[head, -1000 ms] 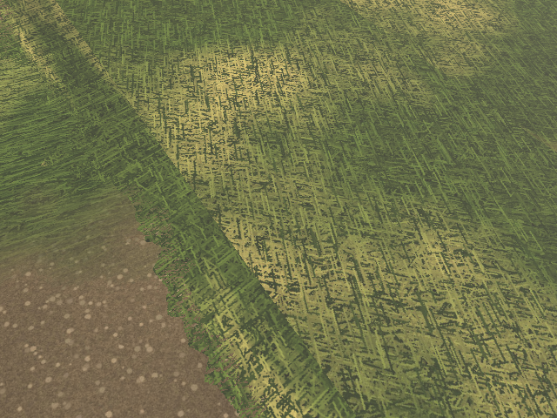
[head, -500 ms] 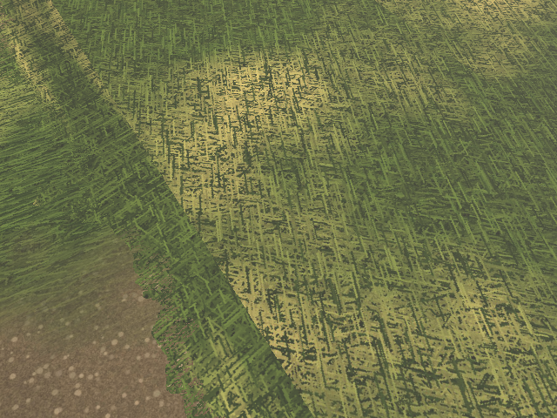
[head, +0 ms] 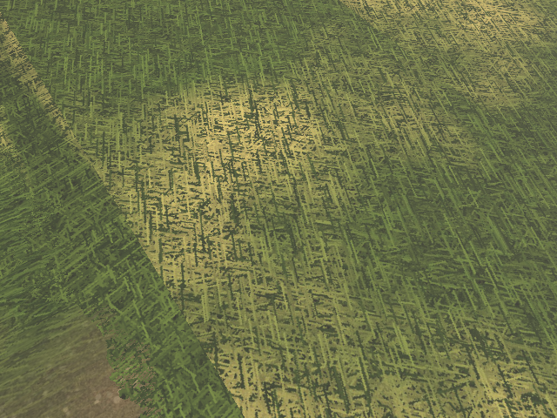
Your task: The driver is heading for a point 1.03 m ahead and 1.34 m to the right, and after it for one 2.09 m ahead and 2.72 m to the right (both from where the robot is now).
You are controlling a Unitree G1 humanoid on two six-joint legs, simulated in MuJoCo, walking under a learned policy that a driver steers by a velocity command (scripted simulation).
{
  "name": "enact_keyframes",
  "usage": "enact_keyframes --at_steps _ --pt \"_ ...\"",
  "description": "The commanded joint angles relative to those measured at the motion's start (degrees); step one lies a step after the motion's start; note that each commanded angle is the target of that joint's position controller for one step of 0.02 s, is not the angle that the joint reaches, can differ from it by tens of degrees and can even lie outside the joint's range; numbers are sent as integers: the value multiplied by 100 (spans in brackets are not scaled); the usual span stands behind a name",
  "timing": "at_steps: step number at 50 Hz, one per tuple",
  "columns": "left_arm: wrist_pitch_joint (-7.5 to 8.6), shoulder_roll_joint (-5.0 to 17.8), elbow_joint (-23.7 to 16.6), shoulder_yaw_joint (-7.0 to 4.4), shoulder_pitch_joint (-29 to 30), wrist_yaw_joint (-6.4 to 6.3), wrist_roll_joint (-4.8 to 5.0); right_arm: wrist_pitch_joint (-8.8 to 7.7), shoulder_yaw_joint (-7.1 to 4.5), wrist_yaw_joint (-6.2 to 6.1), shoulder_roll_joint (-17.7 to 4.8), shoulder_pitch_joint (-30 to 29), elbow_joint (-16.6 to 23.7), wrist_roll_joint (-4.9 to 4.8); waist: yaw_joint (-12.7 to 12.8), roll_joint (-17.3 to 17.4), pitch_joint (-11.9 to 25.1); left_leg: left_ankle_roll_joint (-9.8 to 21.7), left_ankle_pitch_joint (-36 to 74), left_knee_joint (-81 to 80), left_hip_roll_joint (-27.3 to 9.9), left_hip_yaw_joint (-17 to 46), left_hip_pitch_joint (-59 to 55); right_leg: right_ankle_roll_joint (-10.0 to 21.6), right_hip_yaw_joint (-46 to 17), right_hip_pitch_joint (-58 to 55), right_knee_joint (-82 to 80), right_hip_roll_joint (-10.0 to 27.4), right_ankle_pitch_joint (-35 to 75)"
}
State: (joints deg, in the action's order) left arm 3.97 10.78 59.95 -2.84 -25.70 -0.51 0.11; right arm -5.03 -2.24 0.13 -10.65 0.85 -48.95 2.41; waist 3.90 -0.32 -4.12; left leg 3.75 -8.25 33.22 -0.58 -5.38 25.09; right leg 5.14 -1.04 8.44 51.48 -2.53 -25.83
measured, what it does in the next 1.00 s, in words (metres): walks ahead, turning right: right foot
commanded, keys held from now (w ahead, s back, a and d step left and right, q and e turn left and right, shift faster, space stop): w+e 1.00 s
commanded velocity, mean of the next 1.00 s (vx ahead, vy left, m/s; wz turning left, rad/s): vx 0.50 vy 0.00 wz -0.57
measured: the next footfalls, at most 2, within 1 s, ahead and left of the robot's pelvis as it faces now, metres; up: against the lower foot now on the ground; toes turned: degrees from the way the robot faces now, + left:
right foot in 0.48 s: +0.37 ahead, -0.14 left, +0.00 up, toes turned -22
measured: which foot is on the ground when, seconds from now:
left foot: down 0.00-0.46, up 0.48-1.00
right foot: up 0.00-0.46, down 0.48-1.00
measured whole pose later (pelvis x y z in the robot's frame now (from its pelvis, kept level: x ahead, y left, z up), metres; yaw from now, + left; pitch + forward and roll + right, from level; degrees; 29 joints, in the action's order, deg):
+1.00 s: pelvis +0.52 -0.14 +0.00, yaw -35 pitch +2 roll +0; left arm 2.9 15.6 50.9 -4.1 -27.8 -0.7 -0.8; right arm -2.3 -1.1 1.5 -13.8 -1.0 -39.9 1.6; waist 6.3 1.4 -2.1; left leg 0.1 -5.0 32.6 -0.5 0.4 32.2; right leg 6.9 -12.8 -4.2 18.4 -7.7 -23.1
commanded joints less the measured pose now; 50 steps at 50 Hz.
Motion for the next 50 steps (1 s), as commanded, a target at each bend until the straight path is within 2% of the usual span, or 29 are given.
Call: enact_keyframes --at_steps 1,2,3,5,7,9,13,17,18,20,22,23,24,25,26,27,28,29,30,31,33,35,37,41,46,48,49,50 --pt "0 505 -518 -150 120 20 -50 50 -229 -32 -687 1183 -53 -72 -583 225 748 718 -1407 -2015 -2128 2822 -2557 140 -233 2737 2145 473 520" --pt "-28 355 -559 -151 262 58 -78 15 -189 -37 -548 1051 -79 -65 -454 275 416 525 -974 -2192 -1856 2171 -2023 114 -214 2574 1890 627 762" --pt "-96 349 -608 -177 313 102 -170 -25 -157 -70 -444 1127 -175 -88 -346 454 262 414 -512 -2276 -1672 1683 -1704 67 -206 2446 1717 738 864" --pt "-235 231 -666 -177 339 183 -207 -127 -141 -84 -385 1416 -323 -121 -253 525 270 356 206 -2347 -1549 1115 -1568 8 -114 2378 1689 766 1072" --pt "-310 210 -844 -173 693 238 -207 -205 -169 -75 -488 1608 -400 -159 -224 495 211 371 715 -2421 -1521 680 -1660 -37 -58 2724 1592 827 1421" --pt "-346 247 -1030 -159 1128 289 -208 -227 -179 -68 -543 1760 -441 -133 -257 464 124 385 1001 -2469 -1474 316 -1751 -88 2 3058 1328 872 1837" --pt "-319 243 -1403 -73 2055 396 -190 -228 -170 -74 -613 1948 -488 -123 -399 446 -89 355 1457 -2489 -1313 -334 -1851 -145 319 2979 -155 791 2576" --pt "-311 300 -1696 -25 2722 463 -220 -169 -226 -139 -865 2332 -584 -124 -585 447 -178 340 1963 -2386 -1530 -660 -2495 33 739 2731 -1148 667 2392" --pt "-308 336 -1742 -33 2788 466 -235 -129 -234 -157 -893 2412 -615 -121 -595 453 -179 326 2272 -2247 -1573 -741 -2720 108 810 2691 -1290 604 2195" --pt "-313 421 -1756 -72 2671 435 -258 -46 -261 -190 -1011 2442 -637 -109 -495 560 -38 268 3765 -1660 -1603 -950 -3051 303 1010 2308 -1490 313 1661" --pt "-292 588 -1588 -165 1947 374 -261 74 -314 -199 -1205 2428 -630 -106 -187 667 406 241 5014 -367 -1611 -1065 -3203 546 1140 1476 -1675 -113 1098" --pt "-236 715 -1360 -251 1181 318 -281 137 -324 -179 -1256 2366 -578 -131 144 532 846 155 4636 802 -1563 -1143 -2852 703 1080 485 -2095 -301 1237" --pt "-196 1148 -1117 -416 308 227 -356 155 -297 -153 -1166 2322 -419 -130 513 44 1415 -40 2971 2472 -1413 -1157 -1683 974 75 -959 -2434 294 810" --pt "-204 1830 -1237 -553 507 162 -320 114 -159 -20 -430 2473 35 -166 4 -1303 1744 -405 -2339 4476 -321 -866 1027 1750 -2941 -2666 -2785 2039 793" --pt "-298 1835 -1318 -556 179 120 -185 39 -260 17 -963 1703 262 -145 362 -467 1927 -433 -2261 4988 -28 403 1734 1890 -4109 -2659 -3526 2251 860" --pt "-320 1644 -1216 -500 479 70 -149 -33 -235 43 -899 1272 408 -208 194 -223 1090 -353 -1524 4760 -375 585 2114 1694 -3076 -2105 -3593 2101 1363" --pt "-286 1333 -1224 -424 764 57 -86 -91 -205 26 -860 1378 345 -210 -64 41 640 -330 -1082 4168 -573 585 1785 1464 -2471 -1310 -3664 1855 2163" --pt "-234 1150 -1272 -374 1048 44 -65 -52 -220 6 -860 1461 264 -130 -300 192 452 -360 -967 3780 -692 623 1387 1267 -1990 -763 -3709 1533 2795" --pt "-182 1004 -1308 -319 1204 28 -18 58 -214 9 -835 1637 239 -19 -492 140 478 -433 -945 3555 -737 655 1013 1197 -1662 -419 -3767 1306 3214" --pt "-119 958 -1320 -287 1199 37 0 168 -213 27 -801 1715 231 32 -566 92 544 -498 -961 3392 -739 661 806 1179 -1511 -251 -3790 1195 3485" --pt "-20 1083 -1265 -300 976 60 26 309 -197 70 -713 1585 326 49 -596 63 510 -611 -829 3060 -693 572 845 1171 -1347 -80 -3859 1026 3733" --pt "2 1194 -1232 -321 707 70 8 365 -182 85 -706 1123 510 43 -464 -31 358 -687 -404 2635 -669 515 1143 1084 -1355 -38 -3976 930 3548" --pt "-7 1202 -1192 -316 405 75 3 383 -177 86 -759 605 700 25 -277 -136 219 -721 10 2144 -626 513 1496 971 -1463 -207 -4027 896 3465" --pt "-19 1230 -1143 -308 -57 52 -7 364 -132 117 -780 -119 983 -1 -8 -251 194 -685 604 1331 -432 562 1776 817 -1615 -748 -3862 868 3703" --pt "-46 1299 -1127 -305 -400 -31 -87 255 -36 162 -804 -868 1368 -64 207 -371 82 -514 607 398 -115 527 1623 800 -1905 -1258 -3464 969 4353" --pt "-46 1404 -1189 -329 -212 -75 -100 201 -47 143 -915 -622 1386 -90 9 -453 109 -374 429 -43 -1 588 935 639 -2014 -1169 -3254 1010 4657" --pt "-36 1477 -1256 -341 39 -73 -99 174 -79 104 -1004 -181 1278 -102 -237 -484 228 -269 205 -265 138 553 158 489 -1942 -905 -2970 933 5183" --pt "-12 1551 -1296 -357 176 -37 -100 137 -151 38 -1171 478 1077 -110 -498 -437 565 -168 12 -346 319 469 -778 359 -1885 -728 -2332 783 5794"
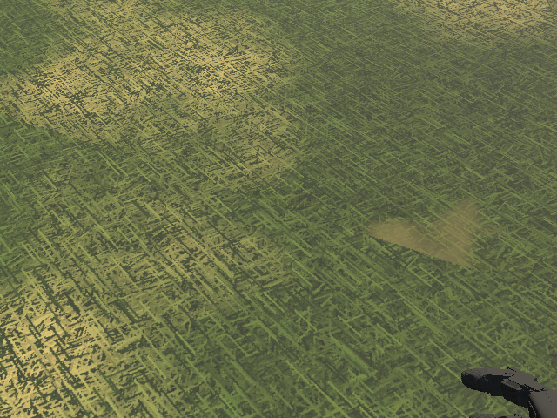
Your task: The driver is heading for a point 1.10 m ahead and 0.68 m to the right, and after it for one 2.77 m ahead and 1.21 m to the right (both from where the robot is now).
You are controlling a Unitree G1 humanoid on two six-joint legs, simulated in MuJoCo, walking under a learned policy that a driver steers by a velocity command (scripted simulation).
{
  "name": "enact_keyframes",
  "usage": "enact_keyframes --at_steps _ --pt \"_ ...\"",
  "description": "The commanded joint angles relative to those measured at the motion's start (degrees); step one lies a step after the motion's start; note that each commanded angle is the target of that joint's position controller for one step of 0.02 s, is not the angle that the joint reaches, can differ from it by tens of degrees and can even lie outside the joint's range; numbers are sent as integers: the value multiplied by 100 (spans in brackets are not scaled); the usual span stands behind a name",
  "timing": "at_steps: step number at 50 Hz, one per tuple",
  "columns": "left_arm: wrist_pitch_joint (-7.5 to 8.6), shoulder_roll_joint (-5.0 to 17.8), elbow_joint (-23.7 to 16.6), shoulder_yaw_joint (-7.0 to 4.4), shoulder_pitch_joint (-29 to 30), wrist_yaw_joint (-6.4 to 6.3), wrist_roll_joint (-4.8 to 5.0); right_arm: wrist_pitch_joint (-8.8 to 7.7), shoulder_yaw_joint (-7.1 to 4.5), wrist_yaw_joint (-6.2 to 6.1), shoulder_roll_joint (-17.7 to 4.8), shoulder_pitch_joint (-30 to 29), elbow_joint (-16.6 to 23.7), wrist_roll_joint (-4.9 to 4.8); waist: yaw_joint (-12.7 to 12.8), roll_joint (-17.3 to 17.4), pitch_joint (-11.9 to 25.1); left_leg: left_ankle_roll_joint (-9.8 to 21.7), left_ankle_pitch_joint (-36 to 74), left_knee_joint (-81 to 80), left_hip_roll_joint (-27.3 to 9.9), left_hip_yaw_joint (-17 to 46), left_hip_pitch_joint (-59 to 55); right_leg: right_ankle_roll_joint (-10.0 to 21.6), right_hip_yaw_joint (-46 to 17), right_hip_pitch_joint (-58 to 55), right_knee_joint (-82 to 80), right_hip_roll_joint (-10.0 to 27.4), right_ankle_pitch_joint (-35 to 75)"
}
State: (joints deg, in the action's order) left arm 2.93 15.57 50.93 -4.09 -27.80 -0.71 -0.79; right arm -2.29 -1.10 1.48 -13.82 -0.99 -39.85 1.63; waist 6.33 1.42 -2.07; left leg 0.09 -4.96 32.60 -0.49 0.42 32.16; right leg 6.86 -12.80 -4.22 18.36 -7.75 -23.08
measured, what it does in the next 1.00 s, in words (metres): walks ahead, turning right: left foot, then right foot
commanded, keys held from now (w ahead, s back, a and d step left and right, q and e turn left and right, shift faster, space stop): w+e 1.00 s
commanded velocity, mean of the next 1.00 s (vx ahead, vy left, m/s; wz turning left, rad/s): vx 0.50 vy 0.00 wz -0.60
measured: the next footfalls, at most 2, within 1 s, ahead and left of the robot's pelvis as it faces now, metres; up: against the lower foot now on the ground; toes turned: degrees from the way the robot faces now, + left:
left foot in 0.04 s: +0.19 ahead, +0.12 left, +0.00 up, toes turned -2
right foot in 0.56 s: +0.41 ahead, -0.15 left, +0.00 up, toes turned -24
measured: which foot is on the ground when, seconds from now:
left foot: up 0.00-0.02, down 0.04-0.56, up 0.58-1.00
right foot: down 0.00-0.04, up 0.06-0.54, down 0.56-1.00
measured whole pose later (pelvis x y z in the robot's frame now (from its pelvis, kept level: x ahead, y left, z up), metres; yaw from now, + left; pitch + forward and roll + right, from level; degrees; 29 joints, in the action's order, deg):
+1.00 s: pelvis +0.50 -0.14 +0.01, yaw -35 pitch +2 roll -1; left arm 2.3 15.7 45.7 -3.5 -26.9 0.1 -0.4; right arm 0.0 -1.3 1.4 -15.5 4.0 -37.9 2.1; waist 5.2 2.4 -1.0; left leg -2.4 -3.8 40.7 -4.0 1.8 37.1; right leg 7.0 -10.2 1.1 18.0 -9.1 -17.5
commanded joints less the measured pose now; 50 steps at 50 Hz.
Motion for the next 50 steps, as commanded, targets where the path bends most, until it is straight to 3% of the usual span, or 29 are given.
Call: enact_keyframes --at_steps 1,2,3,4,5,6,7,9,13,19,23,25,26,27,28,29,30,31,32,33,35,37,39,42,50 --pt "133 1070 -425 -228 532 44 39 -209 -333 -176 -1012 1517 -24 -13 -1200 -375 832 353 -77 -604 89 19 -2730 53 -480 987 2097 983 5264" --pt "182 608 -622 -103 473 98 95 -241 -424 -288 -1425 2434 -53 134 -1471 198 1726 600 -1249 -689 -1242 1338 -4119 -42 -146 1795 3707 623 3400" --pt "136 147 -743 -21 -347 77 260 -184 -507 -280 -1857 2231 8 228 -879 1611 2256 1305 -1284 -1353 -2715 4069 -5154 -226 430 3494 5222 -260 -1014" --pt "48 686 -586 -67 -168 21 7 -104 -466 -238 -1363 1856 63 91 -781 784 1686 1331 -2179 -1565 -2511 4368 -4432 -159 467 4001 5696 323 -560" --pt "7 733 -592 -92 297 71 -47 -99 -333 -225 -839 1456 111 36 -737 198 801 1182 -2165 -1718 -2203 3295 -3514 -191 570 3971 5543 567 35" --pt "-16 637 -631 -75 554 121 -53 -113 -265 -201 -605 1294 65 42 -686 -26 396 1038 -1520 -1855 -1882 2434 -2945 -229 648 3856 5272 748 332" --pt "-66 561 -657 -67 647 181 -94 -141 -245 -206 -574 1354 -17 43 -646 203 247 917 -932 -1953 -1655 1814 -2644 -266 696 3731 5083 878 425" --pt "-197 456 -696 -44 636 285 -128 -245 -246 -182 -592 1538 -186 -19 -549 463 179 845 -70 -2109 -1466 1093 -2325 -320 805 3549 4967 962 516" --pt "-279 339 -1011 10 1300 406 -146 -381 -293 -121 -676 1810 -364 -83 -573 388 82 941 716 -2346 -1517 307 -2518 -400 886 4242 4696 1123 1061" --pt "-225 119 -1453 158 2489 539 -110 -345 -315 -131 -776 2110 -549 -76 -808 340 -152 763 1155 -2334 -1289 -797 -2645 -411 1409 4103 2808 1146 2234" --pt "-233 184 -1675 161 2946 570 -156 -239 -359 -187 -985 2451 -697 -73 -933 359 -254 647 1823 -2049 -1496 -1090 -3227 -179 1817 3811 2002 997 1702" --pt "-242 271 -1684 113 2806 516 -204 -150 -387 -225 -1156 2534 -767 -60 -823 450 -79 568 3445 -1351 -1558 -1305 -3570 26 2027 3372 1774 670 1027" --pt "-230 331 -1614 70 2453 463 -215 -92 -409 -252 -1275 2544 -779 -54 -650 481 175 548 4279 -644 -1566 -1394 -3677 159 2113 2928 1679 430 746" --pt "-180 435 -1392 -9 1685 395 -243 -33 -402 -269 -1308 2482 -741 -75 -294 369 601 484 4410 477 -1520 -1527 -3439 326 2110 2008 1336 204 810" --pt "-146 739 -1080 -154 669 297 -288 -20 -372 -264 -1239 2430 -611 -61 151 -24 1229 294 3178 2018 -1397 -1578 -2465 562 1487 506 1029 474 775" --pt "-157 1415 -1137 -307 635 202 -235 -47 -198 -164 -475 2664 -197 -70 -206 -1338 1851 -27 -1692 3907 -682 -1491 -164 1150 -1221 -1297 828 2314 519" --pt "-226 1610 -1314 -374 364 147 -26 -61 -283 -144 -881 2088 97 -29 118 -1143 2298 -213 -2740 5013 67 -412 901 1686 -3301 -1641 -28 2874 1131" --pt "-258 1434 -1156 -342 472 78 -3 -96 -283 -135 -923 1561 242 -47 75 -553 1447 -144 -2131 4964 -321 9 1465 1526 -2154 -1278 -10 2650 1871" --pt "-229 1111 -1071 -260 690 38 39 -162 -217 -145 -806 1580 210 -84 -166 -378 830 -109 -1713 4471 -522 -5 1268 1352 -1463 -434 -24 2432 2532" --pt "-184 889 -1071 -190 957 28 32 -152 -217 -151 -793 1680 125 -54 -470 -184 487 -118 -1594 3938 -687 35 844 1081 -945 285 -104 2071 3048" --pt "-97 658 -1145 -94 1273 39 68 64 -221 -119 -794 1999 34 103 -827 -276 441 -228 -1595 3494 -753 68 146 936 -433 1077 -270 1657 3419" --pt "-11 732 -1093 -113 1135 78 64 198 -213 -71 -706 1960 57 114 -863 -259 451 -306 -1406 3203 -684 -28 106 989 -328 1329 -409 1480 3356" --pt "7 849 -1028 -151 898 97 51 238 -194 -63 -640 1573 192 91 -762 -236 274 -357 -984 2783 -652 -54 342 972 -398 1458 -599 1410 2827" --pt "11 841 -934 -150 524 108 63 238 -184 -79 -637 836 415 91 -510 -351 -7 -388 -301 1988 -605 0 796 884 -566 1264 -708 1364 2475" --pt "-23 1012 -820 -186 -117 11 33 73 -139 21 -691 -347 875 22 -69 -456 -94 -173 133 430 -74 22 657 668 -975 425 -38 1421 3648"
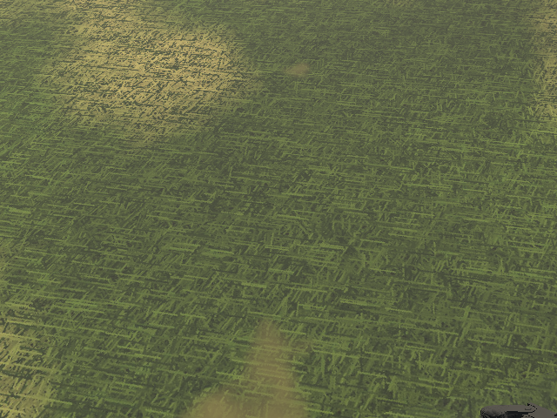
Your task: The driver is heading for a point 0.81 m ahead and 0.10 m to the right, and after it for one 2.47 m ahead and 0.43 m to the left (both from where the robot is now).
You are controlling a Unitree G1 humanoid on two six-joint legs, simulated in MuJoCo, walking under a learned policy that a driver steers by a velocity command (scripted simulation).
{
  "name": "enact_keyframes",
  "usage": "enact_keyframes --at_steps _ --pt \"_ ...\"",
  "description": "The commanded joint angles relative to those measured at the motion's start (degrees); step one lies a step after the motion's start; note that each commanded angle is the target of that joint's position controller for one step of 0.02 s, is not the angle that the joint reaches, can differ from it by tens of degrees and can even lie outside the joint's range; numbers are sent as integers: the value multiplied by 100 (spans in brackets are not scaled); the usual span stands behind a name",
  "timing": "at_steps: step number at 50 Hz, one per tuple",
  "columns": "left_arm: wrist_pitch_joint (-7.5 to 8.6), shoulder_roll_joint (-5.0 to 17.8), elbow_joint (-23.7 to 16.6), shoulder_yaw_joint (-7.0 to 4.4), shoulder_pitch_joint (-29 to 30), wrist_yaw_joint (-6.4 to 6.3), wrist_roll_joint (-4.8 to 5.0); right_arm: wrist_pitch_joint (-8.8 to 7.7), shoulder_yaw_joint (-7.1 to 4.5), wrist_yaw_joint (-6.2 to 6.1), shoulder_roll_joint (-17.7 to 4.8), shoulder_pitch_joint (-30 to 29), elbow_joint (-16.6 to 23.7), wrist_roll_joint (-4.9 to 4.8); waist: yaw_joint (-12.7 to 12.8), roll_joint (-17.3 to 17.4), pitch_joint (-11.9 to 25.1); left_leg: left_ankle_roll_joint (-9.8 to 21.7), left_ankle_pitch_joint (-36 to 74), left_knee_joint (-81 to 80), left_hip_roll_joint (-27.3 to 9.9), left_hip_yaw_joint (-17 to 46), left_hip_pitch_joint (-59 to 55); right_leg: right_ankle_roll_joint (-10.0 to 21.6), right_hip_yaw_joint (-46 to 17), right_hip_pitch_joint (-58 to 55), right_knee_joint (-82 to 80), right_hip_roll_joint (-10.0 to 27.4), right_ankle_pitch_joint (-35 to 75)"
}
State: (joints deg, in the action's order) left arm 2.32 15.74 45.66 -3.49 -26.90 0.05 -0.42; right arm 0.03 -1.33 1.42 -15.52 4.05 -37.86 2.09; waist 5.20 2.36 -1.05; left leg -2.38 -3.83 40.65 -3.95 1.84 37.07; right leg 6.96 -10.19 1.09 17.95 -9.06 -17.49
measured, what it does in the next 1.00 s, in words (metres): walks ahead: left foot, then right foot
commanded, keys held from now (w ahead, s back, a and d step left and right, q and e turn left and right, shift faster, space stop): w+e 0.46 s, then w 0.18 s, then w+q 0.36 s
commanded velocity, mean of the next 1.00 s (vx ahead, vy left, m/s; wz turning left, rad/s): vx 0.50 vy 0.00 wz -0.30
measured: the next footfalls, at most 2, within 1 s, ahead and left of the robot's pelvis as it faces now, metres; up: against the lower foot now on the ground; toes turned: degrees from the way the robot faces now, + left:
left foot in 0.10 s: +0.24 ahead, +0.12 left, +0.00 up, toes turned -6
right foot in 0.64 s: +0.41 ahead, -0.16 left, +0.00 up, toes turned -23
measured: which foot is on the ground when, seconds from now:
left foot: up 0.00-0.08, down 0.10-0.66, up 0.68-1.00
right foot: down 0.00-0.12, up 0.14-0.62, down 0.64-1.00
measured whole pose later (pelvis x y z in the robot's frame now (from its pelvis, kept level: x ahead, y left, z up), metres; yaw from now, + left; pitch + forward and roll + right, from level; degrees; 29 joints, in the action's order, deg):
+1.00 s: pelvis +0.46 -0.11 -0.01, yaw -15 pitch +0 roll -2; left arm 5.9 15.3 53.2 -2.7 -22.1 -1.1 -1.1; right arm 1.9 -4.6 2.3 -16.7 14.1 -46.5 1.7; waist 0.7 2.6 -1.6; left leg 1.6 9.4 44.9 -2.7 4.2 36.0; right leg 5.1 9.6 2.4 22.1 -4.7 -19.8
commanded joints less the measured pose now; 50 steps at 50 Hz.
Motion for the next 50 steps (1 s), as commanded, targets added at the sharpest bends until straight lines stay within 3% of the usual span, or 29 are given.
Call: enact_keyframes --at_steps 1,3,4,5,6,7,8,9,11,16,20,22,27,29,30,31,32,33,34,35,36,37,38,40,41,43,44,47,50 --pt "25 1054 -315 -252 -88 -93 -13 -190 -129 23 -555 -723 671 -40 -70 -650 -180 130 -92 -582 339 -79 -236 558 -1298 -12 97 1559 3165" --pt "27 1163 -391 -270 247 -107 -28 -230 -193 -48 -710 36 480 -70 -451 -761 -3 312 -491 -891 519 -98 -1471 315 -1339 326 518 1521 3633" --pt "46 1189 -418 -264 399 -76 -11 -277 -257 -116 -826 728 280 -68 -811 -602 299 423 -504 -1177 583 -141 -2405 173 -1181 515 1272 1281 3941" --pt "83 996 -506 -210 461 -11 57 -355 -342 -190 -1104 1592 156 -5 -1218 -142 960 654 -912 -1416 -100 508 -3768 -3 -800 1083 2684 898 3210" --pt "119 502 -700 -106 127 -1 185 -358 -448 -280 -1588 2192 208 97 -1225 839 1850 976 -2239 -1738 -1623 2571 -5295 -225 -67 2443 4536 199 521" --pt "92 683 -720 -110 -263 0 38 -277 -461 -250 -1603 1806 249 4 -803 1556 1933 1357 -2441 -2401 -2205 4512 -5184 -273 163 3388 5348 69 -1395" --pt "6 891 -524 -151 -19 -26 -110 -226 -358 -230 -1046 1388 289 -53 -692 558 979 1352 -2722 -2392 -2010 3889 -4372 -274 176 3689 5712 493 -881" --pt "-26 852 -537 -139 382 30 -132 -231 -264 -205 -680 1162 284 -69 -699 9 412 1304 -2236 -2484 -1731 2947 -3656 -310 283 3553 5568 648 -465" --pt "-132 659 -566 -110 520 121 -120 -304 -206 -178 -549 1090 118 -61 -514 255 6 1096 -741 -2691 -1278 1665 -2889 -379 349 3219 5101 955 -176" --pt "-335 535 -751 -82 1033 240 -112 -538 -260 -75 -647 1440 -200 -167 -462 342 28 1118 953 -2923 -1181 421 -3031 -403 480 3654 4908 1089 449" --pt "-321 402 -976 -4 1787 260 -111 -521 -253 -105 -643 1642 -408 -163 -578 259 -140 1073 1382 -3016 -997 -416 -3203 -406 674 3945 3900 1175 1333" --pt "-276 285 -1060 42 2120 356 -122 -502 -263 -137 -722 1733 -475 -160 -672 243 -184 1065 1435 -2979 -958 -705 -3225 -391 864 3745 3181 1191 1767" --pt "-227 219 -1230 115 2800 393 -135 -397 -289 -156 -846 2038 -709 -108 -820 284 -441 1104 1681 -2983 -1137 -991 -3674 -248 1189 3439 2168 1158 1242" --pt "-261 311 -1209 87 2705 322 -199 -334 -318 -173 -1006 2099 -827 -88 -755 406 -330 1059 2805 -2576 -1130 -1200 -3785 -141 1482 2750 1933 867 466" --pt "-251 394 -1009 25 2099 279 -263 -340 -317 -177 -1065 1922 -838 -97 -381 460 -8 988 4078 -1884 -1277 -1304 -3726 44 1363 1974 2141 803 962" --pt "-213 546 -699 -53 1230 230 -267 -309 -328 -165 -1136 1687 -758 -155 -26 355 470 924 4415 -906 -1147 -1412 -3623 177 1394 1153 1821 571 766" --pt "-145 662 -470 -117 538 166 -309 -251 -294 -173 -1083 1818 -761 -169 243 -63 848 843 3351 351 -801 -1606 -2992 271 1349 -14 972 444 215" --pt "-82 1094 -394 -171 218 93 -366 -228 -162 -168 -461 2291 -650 -40 15 -1318 1418 700 -1401 2225 -397 -1428 -1469 561 -606 -1614 1168 2168 1255" --pt "-70 1369 -457 -241 151 41 -34 -189 -170 -122 -449 2601 -538 -135 -62 -1769 1964 498 -3151 3579 555 -637 -24 1438 -2673 -2232 572 3103 2339" --pt "-37 1081 -380 -188 237 2 62 -186 -255 -130 -790 1924 -510 -136 98 -781 1242 560 -2585 3436 285 91 345 1254 -1600 -1648 481 2762 2938" --pt "11 815 -333 -98 592 -2 -8 -230 -232 -85 -708 1760 -480 -243 -131 -788 662 579 -2263 3046 140 147 170 1063 -959 -878 297 2635 3208" --pt "44 582 -287 -33 823 19 -65 -185 -217 -73 -638 1858 -594 -236 -355 -547 346 512 -2155 2525 -48 183 -220 810 -481 -264 8 2487 3215" --pt "68 500 -256 -7 1003 -1 -44 -87 -224 -59 -608 1951 -671 -131 -502 -633 170 441 -2011 2235 -126 167 -598 677 -216 199 -239 2382 2968" --pt "187 485 -196 2 1026 29 -163 114 -267 -29 -600 2249 -863 -12 -550 -595 212 428 -1423 2416 -27 72 -1009 731 99 607 -548 2324 2656" --pt "273 555 -131 -8 1032 56 -169 140 -317 23 -601 2106 -824 -75 -648 -436 13 436 -909 2069 -41 175 -829 633 356 779 -704 2125 2271" --pt "424 624 119 -48 966 -10 -70 142 -357 70 -490 1467 -638 -139 -665 -501 -352 344 -52 1315 -24 313 -400 360 708 804 -852 2017 2087" --pt "457 610 246 -62 963 -42 -23 139 -356 81 -449 1300 -597 -83 -686 -521 -367 302 506 958 3 344 -357 309 845 825 -778 1978 1838" --pt "460 522 387 -31 838 -112 -41 131 -379 90 -384 1172 -636 -45 -634 -486 -229 329 1416 549 45 314 -145 409 988 656 -424 2073 1358" --pt "459 548 514 -18 538 -175 -99 154 -416 108 -434 802 -544 4 -509 -414 -397 477 1850 405 43 338 281 444 981 484 -72 2243 980"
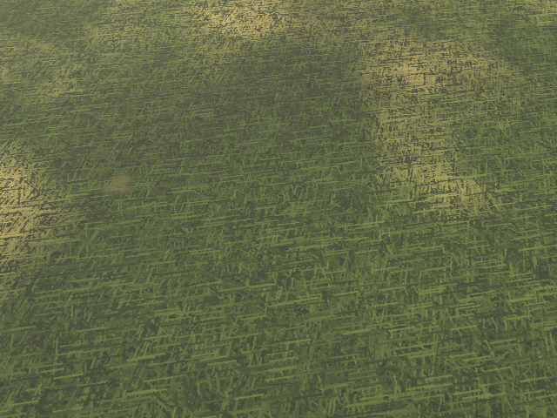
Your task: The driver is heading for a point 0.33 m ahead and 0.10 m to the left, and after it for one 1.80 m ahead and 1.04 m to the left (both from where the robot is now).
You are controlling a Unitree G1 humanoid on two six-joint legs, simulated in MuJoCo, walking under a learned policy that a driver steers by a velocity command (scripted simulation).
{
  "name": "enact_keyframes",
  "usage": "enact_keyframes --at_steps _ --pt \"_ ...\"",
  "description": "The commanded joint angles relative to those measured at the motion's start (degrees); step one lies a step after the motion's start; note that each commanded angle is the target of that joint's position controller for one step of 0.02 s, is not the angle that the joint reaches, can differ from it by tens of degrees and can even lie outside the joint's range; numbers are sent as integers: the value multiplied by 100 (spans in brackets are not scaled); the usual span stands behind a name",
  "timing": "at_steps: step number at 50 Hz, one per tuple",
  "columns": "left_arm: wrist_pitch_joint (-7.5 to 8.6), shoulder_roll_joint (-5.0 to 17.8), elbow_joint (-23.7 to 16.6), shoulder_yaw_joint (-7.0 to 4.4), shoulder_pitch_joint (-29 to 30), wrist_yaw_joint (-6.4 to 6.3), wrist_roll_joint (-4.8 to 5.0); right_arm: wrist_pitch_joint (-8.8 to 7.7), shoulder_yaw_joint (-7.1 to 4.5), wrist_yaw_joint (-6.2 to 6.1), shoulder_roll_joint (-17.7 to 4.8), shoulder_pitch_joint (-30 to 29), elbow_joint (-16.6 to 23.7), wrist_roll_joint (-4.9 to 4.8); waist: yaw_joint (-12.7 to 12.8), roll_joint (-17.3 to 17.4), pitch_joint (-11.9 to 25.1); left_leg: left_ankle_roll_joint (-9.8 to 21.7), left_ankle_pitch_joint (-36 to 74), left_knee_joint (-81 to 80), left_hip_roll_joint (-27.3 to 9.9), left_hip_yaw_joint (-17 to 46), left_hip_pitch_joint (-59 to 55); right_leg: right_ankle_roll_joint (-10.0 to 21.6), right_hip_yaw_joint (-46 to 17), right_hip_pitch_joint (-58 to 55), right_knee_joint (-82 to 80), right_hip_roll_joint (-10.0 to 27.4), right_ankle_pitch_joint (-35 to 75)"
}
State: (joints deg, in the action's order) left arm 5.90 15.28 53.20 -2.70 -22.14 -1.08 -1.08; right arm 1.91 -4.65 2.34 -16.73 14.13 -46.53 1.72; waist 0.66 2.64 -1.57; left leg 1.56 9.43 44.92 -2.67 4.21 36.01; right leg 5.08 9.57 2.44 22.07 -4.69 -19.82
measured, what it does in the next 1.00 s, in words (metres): goes down, turning left: left foot 0.14 m lower, then right foot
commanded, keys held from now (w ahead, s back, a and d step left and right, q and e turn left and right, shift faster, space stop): w+q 0.28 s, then q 0.72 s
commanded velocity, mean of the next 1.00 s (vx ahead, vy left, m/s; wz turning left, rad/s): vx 0.25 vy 0.00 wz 0.55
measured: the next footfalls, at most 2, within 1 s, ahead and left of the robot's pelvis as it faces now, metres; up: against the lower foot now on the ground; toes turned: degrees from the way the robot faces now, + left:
left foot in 0.30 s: +0.35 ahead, +0.14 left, -0.14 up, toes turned +16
right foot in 0.66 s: +0.55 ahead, -0.01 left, -0.14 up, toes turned +25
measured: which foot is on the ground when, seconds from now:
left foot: up 0.00-0.28, down 0.30-0.68, up 0.70-1.00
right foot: down 0.00-0.30, up 0.32-0.64, down 0.66-1.00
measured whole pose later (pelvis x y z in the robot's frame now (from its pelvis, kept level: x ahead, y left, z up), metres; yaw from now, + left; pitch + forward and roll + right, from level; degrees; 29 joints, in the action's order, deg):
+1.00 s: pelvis +0.39 +0.03 -0.14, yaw +36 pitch +0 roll +0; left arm -0.7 14.4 45.5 -2.7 -10.2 -1.0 -1.9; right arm 5.3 -3.8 2.7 -16.4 10.6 -45.0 0.6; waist 0.2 0.4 -3.4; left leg 0.3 -25.3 48.0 0.5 -1.9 21.2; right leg 1.0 9.3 19.3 28.8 4.9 -8.9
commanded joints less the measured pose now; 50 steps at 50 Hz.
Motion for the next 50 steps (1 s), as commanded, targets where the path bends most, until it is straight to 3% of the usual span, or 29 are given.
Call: enact_keyframes --at_steps 1,4,8,10,12,14,15,16,17,18,19,20,21,22,23,25,28,30,32,33,34,35,36,37,38,40,42,46,50 --pt "105 623 -202 -101 -50 -81 -77 -54 -94 33 -338 -320 332 63 -3 -356 -407 137 677 -144 -78 118 494 563 -936 266 -288 1842 1124" --pt "79 598 -46 -87 -505 -111 -168 -75 -98 92 -300 -812 437 82 258 -405 -713 233 776 -257 -41 55 1070 461 -868 -150 275 1958 1224" --pt "14 525 69 -38 -973 -168 -240 -208 31 176 -69 -1835 685 19 747 -195 -1090 244 1136 -1483 -26 -537 944 333 -621 -357 782 1919 1255" --pt "-7 477 118 18 -993 -200 -158 -239 106 222 71 -1973 651 46 785 -195 -1138 335 1402 -1999 23 -860 302 244 -412 -158 1089 1827 1525" --pt "-53 533 203 47 -1044 -194 -51 -246 106 175 27 -1518 382 154 568 -134 -921 460 1144 -2290 251 -1166 -693 147 -130 -70 2022 1689 2988" --pt "-122 695 301 7 -1086 -170 -31 -236 -41 54 -301 118 -249 219 -152 -354 33 722 592 -1983 541 -1326 -2636 138 -84 249 4207 1581 4048" --pt "-132 662 270 -16 -744 -133 57 -283 -178 -1 -584 1180 -655 283 -857 33 331 1045 1379 -2525 295 -1061 -4187 -74 229 1360 6363 1137 2550" --pt "-114 291 108 0 -928 -105 169 -325 -342 -16 -1268 1557 -789 228 -715 1169 951 1663 5600 -566 -1046 94 -6697 -365 131 3965 8976 371 -2754" --pt "-96 556 -371 41 -480 -136 352 -367 -355 -17 -1346 2067 -575 -17 -1256 554 2485 2570 6691 -274 -2291 1606 -8192 -487 -860 5178 9388 517 -2361" --pt "-92 606 -638 95 106 -165 337 -273 -360 -187 -1303 1762 -404 -62 -1281 -39 2782 2716 4719 -1054 -2382 2119 -7978 -558 -1059 5588 9137 710 -1645" --pt "-63 589 -687 148 223 -114 132 -190 -250 -314 -989 1206 -249 -75 -947 -408 2199 2418 2587 -1731 -2121 2001 -6762 -510 -1201 5406 8036 999 -1008" --pt "-76 532 -709 122 436 -82 -25 -213 -172 -406 -784 683 -238 -80 -671 -533 1577 2314 1788 -2123 -1969 2041 -5581 -539 -1271 5180 7670 1029 -696" --pt "-170 698 -671 47 273 -49 -167 -284 -62 -391 -613 283 -118 -146 -280 -916 1072 2159 1908 -2367 -1836 1750 -4207 -610 -1313 4422 6683 1129 -303" --pt "-327 600 -726 39 408 -55 -155 -360 -37 -352 -660 5 -124 -152 39 -979 343 1906 2170 -2742 -1405 1236 -2614 -770 -1270 3531 5298 1168 -202" --pt "-412 352 -764 100 342 -47 -164 -420 -59 -298 -773 -163 -157 -97 211 -712 191 1779 2573 -2754 -955 869 -1825 -825 -1119 2787 4426 1032 -66" --pt "-413 111 -683 173 119 -27 -40 -479 -76 -200 -738 -450 -109 -27 306 -167 534 1502 3229 -2503 -485 421 -1673 -738 -1015 2048 3171 789 576" --pt "-361 235 -687 122 310 -34 40 -427 -102 -101 -622 -376 -86 -132 131 155 980 1146 2549 -2115 -237 383 -1963 -595 -1038 1540 2257 613 1536" --pt "-342 356 -835 72 727 -63 -13 -330 -133 -92 -636 -250 -93 -164 -3 219 765 968 1491 -2022 -264 751 -1816 -583 -1090 1378 1926 553 1513" --pt "-297 438 -867 15 717 -55 -69 -221 -172 -133 -683 -340 -36 -153 126 172 402 715 -4 -1711 -197 1206 -1538 -530 -1179 1021 1195 544 1569" --pt "-242 551 -854 -17 590 -51 -127 -186 -164 -165 -597 -299 -1 -159 192 -26 260 515 -865 -1291 58 1283 -1336 -439 -1362 751 701 752 1897" --pt "-182 949 -929 -85 406 -78 -197 -191 -97 -200 -276 32 122 -178 74 -939 486 250 -2331 -157 574 812 -1052 -188 -2403 352 421 1975 3330" --pt "-290 1251 -1028 -173 447 -43 -82 -138 -89 -297 -93 883 129 -206 -185 -2045 1088 108 -5045 1319 1368 -141 -623 658 -3668 -172 192 3325 4721" --pt "-394 1052 -1110 -166 533 -63 29 -58 -136 -277 -443 731 76 -22 -96 -1634 1245 83 -4886 2263 1004 -227 -358 1000 -3980 23 -122 3199 3843" --pt "-449 703 -1174 -80 751 -100 11 15 -185 -233 -567 353 115 19 -76 -1052 891 43 -4350 2514 784 -81 -338 901 -3424 417 -246 2806 2729" --pt "-523 543 -1217 -44 1123 -115 -32 82 -182 -185 -501 194 150 -5 -189 -930 553 -48 -3963 2531 610 -120 -377 714 -2818 780 -402 2440 1998" --pt "-577 535 -1251 -68 1412 -128 -85 208 -144 -79 -412 215 171 -41 -252 -1207 319 -211 -3569 2500 531 -288 -601 596 -2009 1182 -544 2054 1881" --pt "-571 531 -1200 -94 1358 -110 -91 260 -106 -51 -353 223 196 -81 -255 -1091 385 -284 -3423 2073 538 -424 -785 532 -1561 1158 -501 1920 1996" --pt "-559 693 -1090 -180 1201 -54 -74 305 -10 9 -281 -78 365 -77 -99 -1174 551 -222 -3432 856 362 -576 -1273 544 -1246 1049 -449 2120 1607" --pt "-645 928 -1025 -278 1167 40 -85 285 1 57 -404 -227 517 -154 -10 -1357 603 -19 -3486 -166 373 -868 -1869 422 -1136 1125 -335 2314 1085"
